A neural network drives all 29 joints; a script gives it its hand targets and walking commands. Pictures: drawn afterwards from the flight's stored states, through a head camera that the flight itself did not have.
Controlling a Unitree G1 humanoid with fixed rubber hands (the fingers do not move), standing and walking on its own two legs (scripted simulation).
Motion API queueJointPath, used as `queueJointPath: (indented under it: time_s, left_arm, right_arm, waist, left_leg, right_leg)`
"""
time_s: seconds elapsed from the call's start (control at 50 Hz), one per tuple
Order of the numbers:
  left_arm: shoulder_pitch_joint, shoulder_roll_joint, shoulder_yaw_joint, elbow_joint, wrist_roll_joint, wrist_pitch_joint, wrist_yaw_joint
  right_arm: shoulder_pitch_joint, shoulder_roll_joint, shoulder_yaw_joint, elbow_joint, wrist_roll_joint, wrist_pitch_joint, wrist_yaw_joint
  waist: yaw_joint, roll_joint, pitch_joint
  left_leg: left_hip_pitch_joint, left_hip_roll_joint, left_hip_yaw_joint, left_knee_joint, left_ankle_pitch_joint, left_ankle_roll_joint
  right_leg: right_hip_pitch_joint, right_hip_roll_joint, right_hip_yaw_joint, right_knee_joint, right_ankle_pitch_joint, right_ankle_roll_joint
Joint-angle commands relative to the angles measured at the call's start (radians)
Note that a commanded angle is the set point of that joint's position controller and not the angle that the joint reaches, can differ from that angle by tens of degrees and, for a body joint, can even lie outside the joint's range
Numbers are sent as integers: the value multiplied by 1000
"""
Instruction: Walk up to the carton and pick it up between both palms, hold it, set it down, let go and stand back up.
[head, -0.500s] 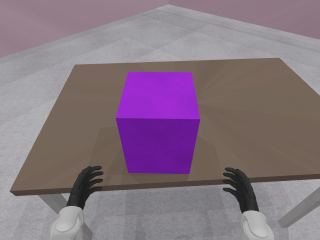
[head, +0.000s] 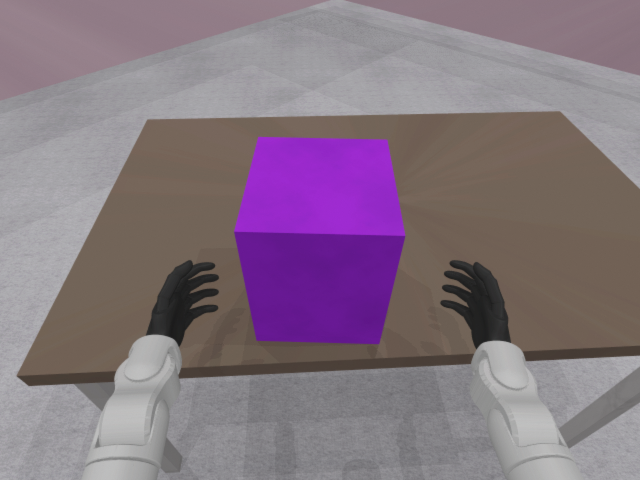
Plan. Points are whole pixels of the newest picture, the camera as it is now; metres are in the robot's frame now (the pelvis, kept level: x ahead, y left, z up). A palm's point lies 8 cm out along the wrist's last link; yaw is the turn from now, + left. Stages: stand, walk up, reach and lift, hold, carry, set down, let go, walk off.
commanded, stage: reach and lift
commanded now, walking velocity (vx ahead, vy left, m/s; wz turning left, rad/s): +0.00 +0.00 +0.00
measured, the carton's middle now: (320, 242) +0.47 +0.02 +0.03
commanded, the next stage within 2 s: none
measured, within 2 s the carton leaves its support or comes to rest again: neither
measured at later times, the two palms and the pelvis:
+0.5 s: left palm (177, 249) +0.37 +0.20 +0.12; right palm (480, 259) +0.36 -0.18 +0.11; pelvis -0.01 -0.01 +0.00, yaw +1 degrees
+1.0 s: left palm (188, 182) +0.43 +0.18 +0.18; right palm (481, 194) +0.42 -0.18 +0.17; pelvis -0.01 -0.01 +0.00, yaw +0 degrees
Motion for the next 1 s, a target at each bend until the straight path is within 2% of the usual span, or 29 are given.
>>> queueJointPath:
  time_s: [0.0,0.24,0.58,0.78,0.98]
  left_arm:
    - [-263,74,54,-112,14,31,-4]
    - [-536,125,99,14,25,100,-16]
    - [-868,202,102,230,18,138,2]
    - [-1059,224,73,409,7,120,26]
    - [-1258,258,10,649,-40,45,52]
  right_arm:
    - [-236,-75,-15,-112,12,20,-10]
    - [-500,-83,-26,-38,20,104,-40]
    - [-844,-133,-37,168,74,195,-53]
    - [-1045,-183,-36,338,100,211,-42]
    - [-1246,-229,-13,541,129,209,-28]
  waist:
    - [-6,44,-197]
    - [-25,21,-272]
    - [-59,45,-394]
    - [-65,53,-469]
    - [-62,52,-546]
  left_leg:
    - [-81,-49,28,-41,327,-50]
    - [-131,-59,48,-45,248,-24]
    - [-116,-65,39,-5,321,-33]
    - [-107,-64,31,17,364,-44]
    - [-135,-57,25,31,376,-50]
  right_leg:
    - [130,54,0,8,167,-33]
    - [160,56,-10,31,187,-8]
    - [139,73,-31,41,262,-5]
    - [96,82,-35,39,296,-12]
    - [49,79,-23,46,320,-18]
